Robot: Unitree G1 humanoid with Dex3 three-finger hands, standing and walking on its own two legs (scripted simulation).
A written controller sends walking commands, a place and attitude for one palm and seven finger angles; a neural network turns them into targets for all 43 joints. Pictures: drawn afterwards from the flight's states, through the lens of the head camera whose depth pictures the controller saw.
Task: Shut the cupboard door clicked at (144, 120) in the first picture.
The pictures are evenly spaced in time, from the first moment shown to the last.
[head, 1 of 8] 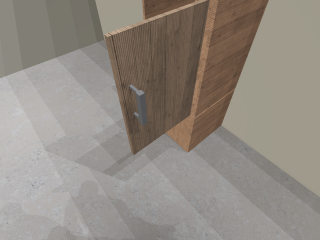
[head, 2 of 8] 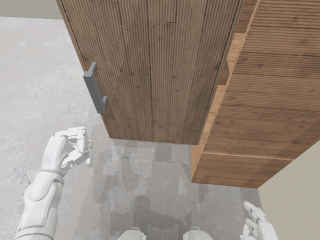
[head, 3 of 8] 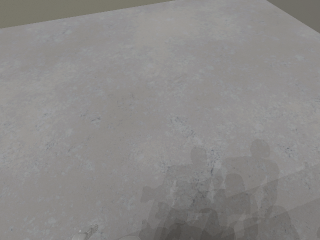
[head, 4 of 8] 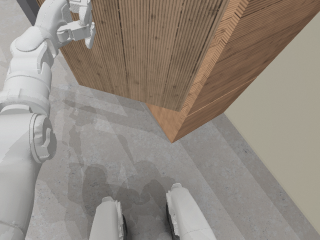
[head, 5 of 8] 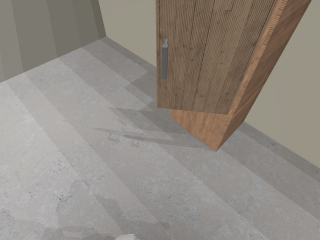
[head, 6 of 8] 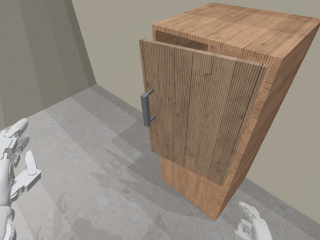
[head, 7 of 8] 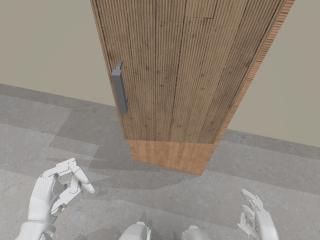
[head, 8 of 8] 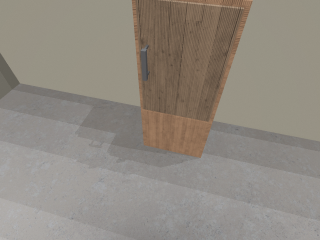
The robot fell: no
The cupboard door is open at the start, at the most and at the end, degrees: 90 90 0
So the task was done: yes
